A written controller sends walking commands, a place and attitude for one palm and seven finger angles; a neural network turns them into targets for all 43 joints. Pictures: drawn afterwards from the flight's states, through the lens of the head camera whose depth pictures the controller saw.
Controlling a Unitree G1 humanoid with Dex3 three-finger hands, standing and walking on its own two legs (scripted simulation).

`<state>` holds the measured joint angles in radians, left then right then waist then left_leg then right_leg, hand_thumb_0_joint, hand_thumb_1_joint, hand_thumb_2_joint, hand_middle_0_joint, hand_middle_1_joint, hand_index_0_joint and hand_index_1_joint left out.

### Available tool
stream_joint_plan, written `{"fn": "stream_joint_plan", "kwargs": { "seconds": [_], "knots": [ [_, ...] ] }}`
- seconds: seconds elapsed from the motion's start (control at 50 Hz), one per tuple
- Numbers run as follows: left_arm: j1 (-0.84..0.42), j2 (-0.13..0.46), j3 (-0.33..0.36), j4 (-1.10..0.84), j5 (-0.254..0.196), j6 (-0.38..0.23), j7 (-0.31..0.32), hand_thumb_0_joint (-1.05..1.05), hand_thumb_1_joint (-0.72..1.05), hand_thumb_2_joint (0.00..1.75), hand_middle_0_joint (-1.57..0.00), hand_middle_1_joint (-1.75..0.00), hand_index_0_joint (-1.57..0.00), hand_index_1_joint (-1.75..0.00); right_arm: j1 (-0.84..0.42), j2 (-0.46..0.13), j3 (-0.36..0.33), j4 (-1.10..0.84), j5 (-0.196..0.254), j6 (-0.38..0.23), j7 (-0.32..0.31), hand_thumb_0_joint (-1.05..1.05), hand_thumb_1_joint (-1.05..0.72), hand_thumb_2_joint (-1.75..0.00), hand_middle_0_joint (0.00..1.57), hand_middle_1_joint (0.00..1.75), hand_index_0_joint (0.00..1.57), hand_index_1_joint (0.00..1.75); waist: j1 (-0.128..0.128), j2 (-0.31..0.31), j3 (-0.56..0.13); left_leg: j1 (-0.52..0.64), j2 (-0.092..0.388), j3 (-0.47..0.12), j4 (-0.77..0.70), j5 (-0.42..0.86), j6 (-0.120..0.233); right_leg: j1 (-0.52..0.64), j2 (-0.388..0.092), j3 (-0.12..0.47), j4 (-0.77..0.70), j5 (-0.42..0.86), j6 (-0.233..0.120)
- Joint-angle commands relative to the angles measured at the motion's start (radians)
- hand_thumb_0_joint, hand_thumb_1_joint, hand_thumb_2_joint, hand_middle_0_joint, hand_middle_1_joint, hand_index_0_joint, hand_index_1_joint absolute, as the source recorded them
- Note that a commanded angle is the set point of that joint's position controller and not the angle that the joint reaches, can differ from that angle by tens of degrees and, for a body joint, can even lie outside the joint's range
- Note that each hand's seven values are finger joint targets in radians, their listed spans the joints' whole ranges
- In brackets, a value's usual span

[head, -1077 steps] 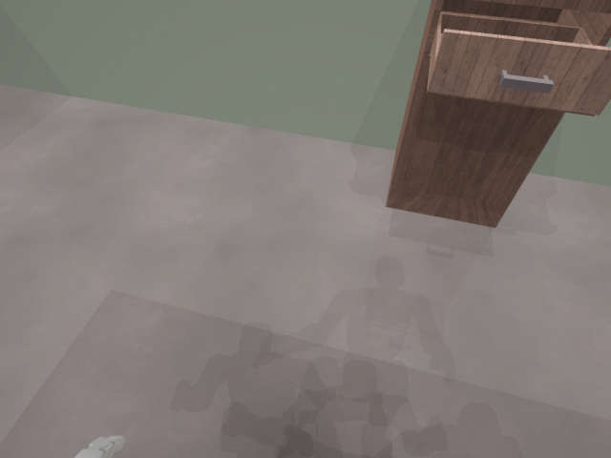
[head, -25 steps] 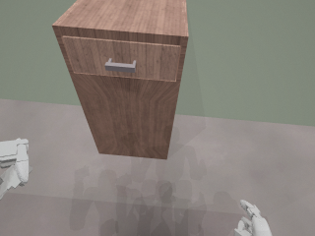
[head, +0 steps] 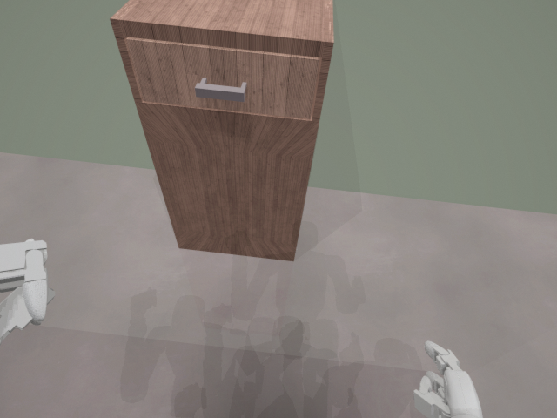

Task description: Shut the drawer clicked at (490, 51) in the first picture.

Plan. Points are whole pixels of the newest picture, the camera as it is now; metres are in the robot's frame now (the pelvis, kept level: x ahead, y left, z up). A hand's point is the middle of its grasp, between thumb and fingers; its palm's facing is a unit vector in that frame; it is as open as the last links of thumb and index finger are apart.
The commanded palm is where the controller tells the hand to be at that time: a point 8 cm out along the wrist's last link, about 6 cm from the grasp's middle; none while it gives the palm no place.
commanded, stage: stop stepping back and stand still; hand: left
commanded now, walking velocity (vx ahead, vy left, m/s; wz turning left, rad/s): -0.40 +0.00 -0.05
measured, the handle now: (222, 88) +0.81 +0.17 +0.03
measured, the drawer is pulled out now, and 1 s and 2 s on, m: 0.00 0.00 0.00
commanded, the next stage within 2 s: let the arm hang, fingers relaxed in 0.78 s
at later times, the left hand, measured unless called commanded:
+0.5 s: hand out of the picture +0.09 +0.24 +0.17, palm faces +0.37 -0.83 -0.42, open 3.3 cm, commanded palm +0.04 +0.28 +0.19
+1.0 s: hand out of the picture +0.10 +0.25 +0.02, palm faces +0.19 -0.89 -0.41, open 3.2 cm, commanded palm none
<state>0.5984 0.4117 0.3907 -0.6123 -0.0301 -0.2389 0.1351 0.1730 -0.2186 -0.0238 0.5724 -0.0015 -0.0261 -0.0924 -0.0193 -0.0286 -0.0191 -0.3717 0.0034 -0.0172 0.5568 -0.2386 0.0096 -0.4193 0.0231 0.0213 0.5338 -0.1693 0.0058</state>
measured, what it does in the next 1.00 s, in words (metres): walks backwards: right foot, then left foot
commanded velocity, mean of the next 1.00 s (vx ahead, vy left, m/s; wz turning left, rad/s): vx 0.09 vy -0.01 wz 0.00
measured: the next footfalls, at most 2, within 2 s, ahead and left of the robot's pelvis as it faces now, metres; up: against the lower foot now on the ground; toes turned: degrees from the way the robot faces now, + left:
right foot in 0.20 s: -0.04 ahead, -0.11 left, +0.00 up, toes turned -1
left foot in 0.36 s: -0.03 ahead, +0.11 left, +0.00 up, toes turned +0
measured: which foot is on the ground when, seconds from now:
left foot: down 0.00-0.20, up 0.22-0.34, down 0.36-1.00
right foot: down 0.00-0.00, up 0.02-0.18, down 0.20-1.00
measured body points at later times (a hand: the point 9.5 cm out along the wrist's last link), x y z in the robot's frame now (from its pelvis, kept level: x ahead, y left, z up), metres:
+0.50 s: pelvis -0.10 +0.00 +0.01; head -0.13 +0.01 +0.46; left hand +0.07 +0.28 +0.19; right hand +0.03 -0.25 -0.07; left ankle -0.06 +0.11 -0.73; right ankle -0.08 -0.11 -0.72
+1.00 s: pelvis -0.11 +0.00 +0.00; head -0.13 -0.01 +0.45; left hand +0.09 +0.29 +0.04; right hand +0.04 -0.23 -0.11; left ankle -0.07 +0.11 -0.73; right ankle -0.08 -0.11 -0.73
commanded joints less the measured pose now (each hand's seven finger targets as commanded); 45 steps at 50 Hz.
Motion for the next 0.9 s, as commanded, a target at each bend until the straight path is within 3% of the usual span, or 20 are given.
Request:
{"fn": "stream_joint_plan", "kwargs": {
  "seconds": [0.0, 0.04, 0.08, 0.14, 0.18, 0.22, 0.34, 0.38, 0.42, 0.5, 0.54, 0.58, 0.62, 0.68, 0.72, 0.74, 0.78, 0.84, 0.86, 0.88],
  "knots": [
    [0.024, 0.189, 0.156, -0.213, 0.011, -0.079, 0.014, 0.00, 0.90, 0.90, -1.40, -1.60, -1.40, -1.60, -0.063, -0.123, -0.056, -0.153, -0.010, -0.105, -0.001, 0.00, -0.90, -0.90, 0.20, 0.30, 0.20, 0.30, 0.021, 0.281, -0.188, -0.074, 0.275, -0.220, -0.265, 0.242, 0.145, 0.197, 0.019, 0.012, 0.278, -0.120, 0.029],
    [-0.015, 0.167, 0.138, -0.276, 0.009, -0.082, 0.011, 0.00, 0.90, 0.90, -1.40, -1.60, -1.40, -1.60, -0.047, -0.111, -0.050, -0.138, -0.024, -0.135, 0.011, 0.00, -0.90, -0.90, 0.20, 0.30, 0.20, 0.30, 0.018, 0.278, -0.137, -0.101, 0.321, -0.242, -0.262, 0.302, 0.178, 0.148, 0.018, 0.042, 0.382, -0.256, 0.016],
    [0.073, 0.123, 0.114, -0.218, -0.007, -0.075, 0.011, 0.00, 0.90, 0.90, -1.40, -1.60, -1.40, -1.60, -0.013, -0.111, -0.052, -0.113, -0.016, -0.153, 0.024, 0.00, -0.90, -0.90, 0.20, 0.30, 0.20, 0.30, 0.025, 0.193, -0.133, 0.037, 0.280, -0.177, -0.202, 0.379, 0.138, 0.103, 0.002, 0.017, 0.234, -0.283, 0.010],
    [0.070, 0.127, 0.106, -0.213, -0.004, -0.056, 0.010, 0.00, 0.90, 0.90, -1.40, -1.60, -1.40, -1.60, -0.030, -0.122, -0.038, -0.128, -0.003, -0.155, 0.029, 0.00, -0.90, -0.90, 0.20, 0.30, 0.20, 0.30, 0.019, 0.143, -0.085, -0.011, 0.168, -0.108, -0.174, -0.067, 0.065, 0.228, -0.018, 0.005, -0.122, -0.132, 0.001],
    [0.007, 0.163, 0.122, -0.164, -0.018, -0.039, 0.014, 0.00, 0.90, 0.90, -1.40, -1.60, -1.40, -1.60, -0.059, -0.104, -0.026, -0.131, -0.004, -0.136, 0.019, 0.00, -0.90, -0.90, 0.20, 0.30, 0.20, 0.30, 0.003, -0.068, -0.024, 0.052, 0.021, 0.013, 0.044, -0.136, -0.014, 0.025, -0.203, 0.248, -0.327, -0.299, -0.101],
    [-0.026, 0.135, 0.096, -0.120, -0.018, -0.010, 0.029, 0.00, 0.90, 0.90, -1.40, -1.60, -1.40, -1.60, -0.038, -0.095, -0.025, -0.095, 0.003, -0.134, 0.007, 0.00, -0.90, -0.90, 0.20, 0.30, 0.20, 0.30, 0.010, -0.138, -0.062, 0.092, 0.004, 0.000, 0.222, -0.061, -0.010, -0.029, -0.261, 0.303, -0.362, -0.411, -0.140],
    [-0.020, 0.112, 0.060, -0.134, -0.003, -0.016, 0.038, 0.00, 0.90, 0.90, -1.40, -1.60, -1.40, -1.60, -0.060, -0.118, -0.009, -0.108, 0.001, -0.148, -0.017, 0.00, -0.90, -0.90, 0.20, 0.30, 0.20, 0.30, 0.005, 0.061, -0.018, 0.146, 0.089, -0.071, -0.193, -0.084, 0.049, 0.083, -0.097, 0.082, -0.164, -0.254, -0.043],
    [-0.007, 0.119, 0.069, -0.131, 0.002, -0.026, 0.035, 0.00, 0.90, 0.90, -1.40, -1.60, -1.40, -1.60, -0.055, -0.113, 0.003, -0.098, -0.008, -0.150, -0.016, 0.00, -0.90, -0.90, 0.20, 0.30, 0.20, 0.30, 0.000, 0.196, 0.005, 0.067, 0.134, -0.179, -0.314, -0.343, 0.066, 0.089, -0.049, 0.037, -0.077, -0.309, -0.026],
    [-0.038, 0.105, 0.059, -0.127, 0.023, -0.022, 0.040, 0.00, 0.90, 0.90, -1.40, -1.60, -1.40, -1.60, -0.056, -0.116, 0.004, -0.104, -0.006, -0.148, -0.016, 0.00, -0.90, -0.90, 0.20, 0.30, 0.20, 0.30, 0.006, 0.218, 0.050, -0.067, 0.188, -0.262, -0.417, -0.509, 0.093, 0.171, -0.002, -0.032, 0.049, -0.254, -0.013],
    [-0.030, 0.105, 0.055, -0.093, 0.023, -0.020, 0.038, 0.00, 0.90, 0.90, -1.40, -1.60, -1.40, -1.60, -0.048, -0.121, -0.010, -0.103, -0.010, -0.150, -0.007, 0.00, -0.90, -0.90, 0.20, 0.30, 0.20, 0.30, 0.010, 0.099, 0.027, -0.063, 0.118, -0.134, -0.298, -0.354, 0.067, 0.245, -0.028, -0.005, -0.094, -0.233, -0.027],
    [-0.028, 0.115, 0.062, -0.078, 0.023, -0.021, 0.033, 0.00, 0.90, 0.90, -1.40, -1.60, -1.40, -1.60, -0.050, -0.117, -0.019, -0.106, -0.015, -0.140, -0.003, 0.00, -0.90, -0.90, 0.20, 0.30, 0.20, 0.30, 0.009, 0.023, 0.057, -0.057, 0.040, -0.052, -0.125, -0.306, 0.041, 0.142, -0.105, 0.153, -0.232, -0.452, -0.077],
    [-0.043, 0.127, 0.072, -0.093, 0.013, -0.023, 0.036, 0.00, 0.90, 0.90, -1.40, -1.60, -1.40, -1.60, -0.025, -0.101, -0.018, -0.083, -0.012, -0.133, 0.004, 0.00, -0.90, -0.90, 0.20, 0.30, 0.20, 0.30, 0.006, -0.130, 0.038, -0.038, -0.003, 0.029, 0.192, -0.121, 0.018, 0.084, -0.265, 0.359, -0.356, -0.511, -0.162],
    [-0.078, 0.123, 0.075, -0.108, 0.010, -0.032, 0.040, 0.00, 0.90, 0.90, -1.40, -1.60, -1.40, -1.60, -0.006, -0.099, -0.018, -0.072, -0.009, -0.138, 0.012, 0.00, -0.90, -0.90, 0.20, 0.30, 0.20, 0.30, -0.003, -0.083, -0.019, 0.004, 0.024, 0.012, 0.184, -0.134, 0.019, 0.104, -0.293, 0.289, -0.294, -0.376, -0.177],
    [-0.049, 0.097, 0.052, -0.103, 0.011, -0.033, 0.038, 0.00, 0.90, 0.90, -1.40, -1.60, -1.40, -1.60, -0.031, -0.106, -0.008, -0.083, -0.010, -0.142, -0.001, 0.00, -0.90, -0.90, 0.20, 0.30, 0.20, 0.30, -0.005, 0.066, 0.035, 0.169, 0.067, -0.043, -0.125, -0.147, 0.049, -0.034, -0.133, 0.118, -0.162, -0.380, -0.075],
    [-0.053, 0.115, 0.071, -0.139, 0.011, -0.048, 0.038, 0.00, 0.90, 0.90, -1.40, -1.60, -1.40, -1.60, -0.046, -0.119, -0.007, -0.097, -0.002, -0.153, -0.005, 0.00, -0.90, -0.90, 0.20, 0.30, 0.20, 0.30, 0.009, 0.184, 0.018, 0.070, 0.163, -0.205, -0.277, -0.275, 0.076, 0.077, -0.041, 0.033, -0.031, -0.228, -0.019],
    [-0.058, 0.122, 0.080, -0.139, 0.020, -0.047, 0.036, 0.00, 0.90, 0.90, -1.40, -1.60, -1.40, -1.60, -0.046, -0.113, -0.002, -0.094, -0.002, -0.157, -0.007, 0.00, -0.90, -0.90, 0.20, 0.30, 0.20, 0.30, 0.009, 0.222, 0.020, 0.010, 0.180, -0.231, -0.348, -0.399, 0.079, 0.119, -0.027, 0.007, 0.024, -0.230, -0.004],
    [-0.085, 0.111, 0.069, -0.129, 0.038, -0.047, 0.037, 0.00, 0.90, 0.90, -1.40, -1.60, -1.40, -1.60, -0.051, -0.100, 0.006, -0.097, -0.004, -0.163, -0.007, 0.00, -0.90, -0.90, 0.20, 0.30, 0.20, 0.30, 0.017, 0.182, 0.062, -0.071, 0.197, -0.227, -0.365, -0.363, 0.091, 0.198, -0.029, -0.010, 0.039, -0.138, 0.003],
    [-0.075, 0.108, 0.065, -0.102, 0.031, -0.052, 0.031, 0.00, 0.90, 0.90, -1.40, -1.60, -1.40, -1.60, -0.046, -0.106, 0.000, -0.090, -0.009, -0.177, 0.002, 0.00, -0.90, -0.90, 0.20, 0.30, 0.20, 0.30, 0.017, 0.065, 0.026, -0.007, 0.099, -0.094, -0.230, -0.128, 0.052, 0.221, -0.063, 0.052, -0.113, -0.059, -0.013],
    [-0.149, -0.021, -0.288, 0.730, 0.091, 0.136, -0.118, 0.00, 0.90, 0.90, -1.40, -1.60, -1.40, -1.60, -0.057, -0.277, -0.074, 0.164, -0.007, -0.176, 0.091, 0.00, -0.90, -0.90, 0.20, 0.30, 0.20, 0.30, -0.017, 0.022, 0.059, -0.011, 0.077, -0.065, 0.024, 0.193, 0.036, 0.105, -0.151, 0.037, -0.007, 0.259, -0.035],
    [-0.121, -0.054, -0.273, 0.758, 0.070, 0.213, -0.133, 0.00, 0.90, 0.90, -1.36, -1.56, -1.36, -1.56, 0.027, -0.172, -0.062, 0.155, 0.007, -0.110, 0.095, 0.00, -0.90, -0.90, 0.20, 0.30, 0.20, 0.30, -0.009, -0.018, -0.048, 0.088, 0.069, -0.034, 0.038, 0.201, 0.005, 0.100, -0.168, 0.088, -0.039, 0.246, -0.052]
  ]
}}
